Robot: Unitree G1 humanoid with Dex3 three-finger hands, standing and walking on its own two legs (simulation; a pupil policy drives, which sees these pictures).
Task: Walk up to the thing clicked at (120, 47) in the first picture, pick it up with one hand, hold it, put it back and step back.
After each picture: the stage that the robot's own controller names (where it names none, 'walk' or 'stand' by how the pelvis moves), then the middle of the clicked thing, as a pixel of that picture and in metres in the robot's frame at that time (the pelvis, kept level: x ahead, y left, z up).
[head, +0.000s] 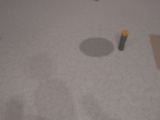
stand; (122, 40) +1.33 -0.40 -0.66
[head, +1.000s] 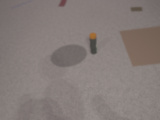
walk; (93, 44) +1.24 +0.04 -0.62
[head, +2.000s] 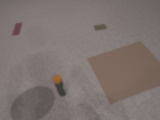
walk; (59, 86) +0.73 +0.31 -0.65
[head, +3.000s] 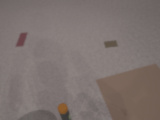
walk; (65, 114) +0.50 +0.24 -0.65
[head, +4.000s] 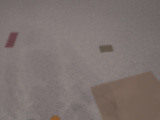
stand; out of the picture +0.40 +0.22 -0.65
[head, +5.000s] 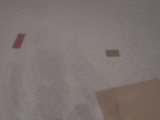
stand; out of the picture +0.39 +0.20 -0.65
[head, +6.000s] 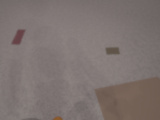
stand; out of the picture +0.39 +0.19 -0.64
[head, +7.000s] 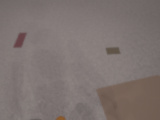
stand; out of the picture +0.41 +0.20 -0.66
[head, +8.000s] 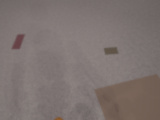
stand; out of the picture +0.41 +0.21 -0.66
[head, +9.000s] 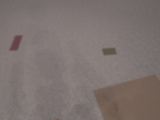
stand; out of the picture +0.39 +0.22 -0.66
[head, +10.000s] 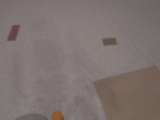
go down; out of the picture +0.40 +0.21 -0.65
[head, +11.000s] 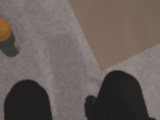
go down; (5, 40) +0.48 +0.25 -0.23
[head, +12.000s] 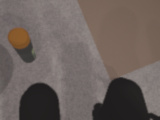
close in; (24, 48) +0.48 +0.23 -0.26
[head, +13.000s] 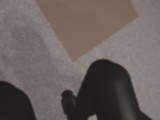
close in; out of the picture +0.46 +0.28 -0.17
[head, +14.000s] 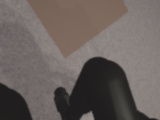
lift; out of the picture +0.46 +0.29 -0.17
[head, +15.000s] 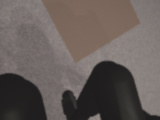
lift; out of the picture +0.41 +0.27 -0.16
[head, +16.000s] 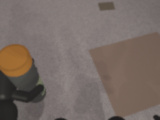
lift; (27, 79) +0.33 +0.19 +0.04
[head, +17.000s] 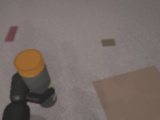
hold; (40, 83) +0.32 +0.16 +0.06
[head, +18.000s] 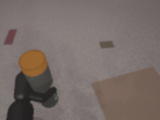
hold; (42, 83) +0.33 +0.16 +0.05
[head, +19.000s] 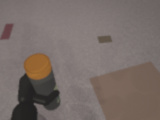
crouch; (45, 86) +0.33 +0.15 +0.03
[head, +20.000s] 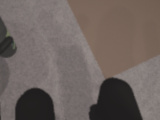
crouch; out of the picture +0.49 +0.23 -0.05
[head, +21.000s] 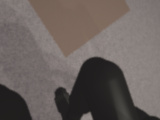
lower; out of the picture +0.46 +0.30 -0.17
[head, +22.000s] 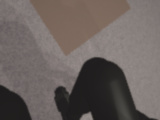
lower; out of the picture +0.46 +0.30 -0.17
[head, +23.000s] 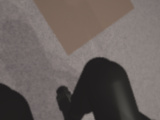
lower; out of the picture +0.46 +0.30 -0.17
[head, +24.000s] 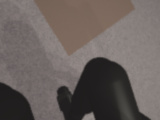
lower; out of the picture +0.46 +0.30 -0.17
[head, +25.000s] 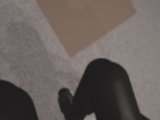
loosen; out of the picture +0.45 +0.27 -0.17
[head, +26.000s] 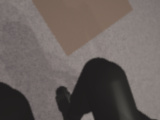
rise; out of the picture +0.45 +0.28 -0.17
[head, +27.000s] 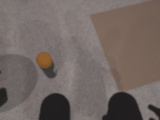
walk; (48, 67) +0.47 +0.20 -0.36
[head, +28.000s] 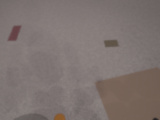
stand; out of the picture +0.40 +0.17 -0.59
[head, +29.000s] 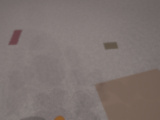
stand; out of the picture +0.40 +0.18 -0.60
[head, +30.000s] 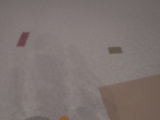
stand; out of the picture +0.41 +0.17 -0.64
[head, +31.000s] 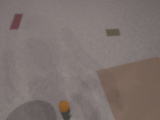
walk; (65, 111) +0.44 +0.15 -0.64
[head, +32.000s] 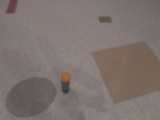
walk; (65, 83) +0.64 +0.13 -0.64
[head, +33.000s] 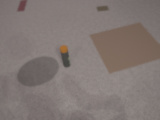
stand; (65, 57) +0.97 +0.26 -0.62
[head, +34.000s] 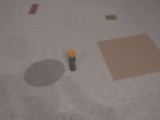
stand; (72, 61) +1.00 +0.16 -0.65
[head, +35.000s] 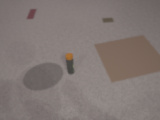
stand; (70, 64) +1.01 +0.17 -0.66
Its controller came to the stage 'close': yes
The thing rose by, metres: 0.69
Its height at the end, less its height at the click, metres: +0.00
